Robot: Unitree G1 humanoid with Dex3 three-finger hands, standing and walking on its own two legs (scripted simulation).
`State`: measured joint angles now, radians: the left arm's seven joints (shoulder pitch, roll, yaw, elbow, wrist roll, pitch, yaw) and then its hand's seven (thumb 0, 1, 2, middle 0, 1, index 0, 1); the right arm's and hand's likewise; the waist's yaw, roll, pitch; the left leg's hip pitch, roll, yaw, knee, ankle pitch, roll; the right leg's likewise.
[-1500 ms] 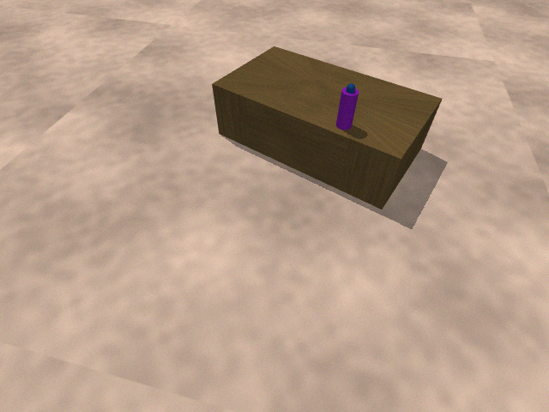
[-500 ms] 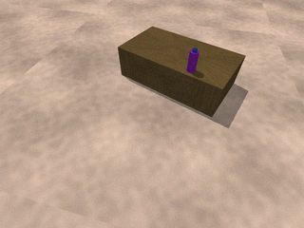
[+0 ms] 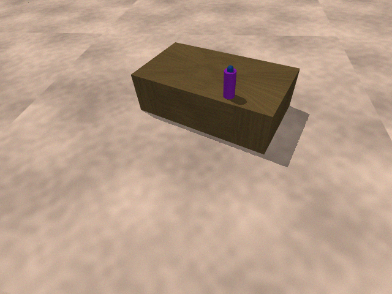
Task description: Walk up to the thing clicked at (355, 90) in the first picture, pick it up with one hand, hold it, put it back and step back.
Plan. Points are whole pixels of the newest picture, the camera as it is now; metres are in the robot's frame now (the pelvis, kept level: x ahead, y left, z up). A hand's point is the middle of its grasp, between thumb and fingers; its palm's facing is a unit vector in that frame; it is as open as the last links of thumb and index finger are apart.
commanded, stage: walk up
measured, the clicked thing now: (229, 81) +1.32 -0.14 -0.33
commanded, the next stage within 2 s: none
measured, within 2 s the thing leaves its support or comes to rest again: neither
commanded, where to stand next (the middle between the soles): +0.72 +0.15 m, yaw -8 degrees
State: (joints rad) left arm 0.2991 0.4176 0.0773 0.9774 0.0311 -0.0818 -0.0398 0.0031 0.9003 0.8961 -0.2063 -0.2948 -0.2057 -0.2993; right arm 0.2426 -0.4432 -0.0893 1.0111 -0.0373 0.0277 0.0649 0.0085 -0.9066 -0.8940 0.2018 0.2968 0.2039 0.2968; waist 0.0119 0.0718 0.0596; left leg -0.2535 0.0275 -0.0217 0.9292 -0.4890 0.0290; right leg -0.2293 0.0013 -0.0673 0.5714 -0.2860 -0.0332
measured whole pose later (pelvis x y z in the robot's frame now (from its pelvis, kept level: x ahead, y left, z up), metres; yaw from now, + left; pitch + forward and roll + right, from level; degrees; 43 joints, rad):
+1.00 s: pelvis +0.40 +0.06 +0.00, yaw -5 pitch -3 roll +0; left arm 0.34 0.39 0.04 0.83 0.01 -0.11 -0.01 0.00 0.90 0.90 -0.21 -0.30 -0.21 -0.30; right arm 0.30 -0.44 -0.06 0.82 -0.02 0.01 0.09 0.01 -0.91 -0.89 0.20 0.30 0.20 0.30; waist 0.02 0.10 0.08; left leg -0.48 0.06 -0.04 1.06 -0.36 0.01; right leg -0.27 -0.04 -0.05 0.56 -0.23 -0.02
